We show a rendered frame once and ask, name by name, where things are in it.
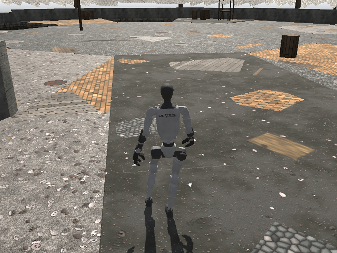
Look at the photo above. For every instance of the right robot hand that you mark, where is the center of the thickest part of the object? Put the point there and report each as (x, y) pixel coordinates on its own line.
(186, 140)

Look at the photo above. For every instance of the left robot upper arm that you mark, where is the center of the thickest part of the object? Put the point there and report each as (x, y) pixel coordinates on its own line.
(148, 120)

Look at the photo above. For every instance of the right robot upper arm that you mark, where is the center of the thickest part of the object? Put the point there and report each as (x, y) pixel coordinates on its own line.
(186, 118)

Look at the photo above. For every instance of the robot right forearm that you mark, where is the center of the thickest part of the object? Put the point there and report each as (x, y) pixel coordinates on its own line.
(191, 135)

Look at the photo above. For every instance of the left robot hand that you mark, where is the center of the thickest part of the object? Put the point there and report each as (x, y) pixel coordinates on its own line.
(135, 158)

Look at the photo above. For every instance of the robot left forearm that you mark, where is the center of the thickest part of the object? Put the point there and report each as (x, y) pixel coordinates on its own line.
(140, 143)

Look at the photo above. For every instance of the robot right foot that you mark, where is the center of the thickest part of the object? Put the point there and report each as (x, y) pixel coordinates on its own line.
(168, 212)

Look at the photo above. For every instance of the robot right shin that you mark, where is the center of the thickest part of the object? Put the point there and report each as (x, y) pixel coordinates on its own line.
(172, 190)

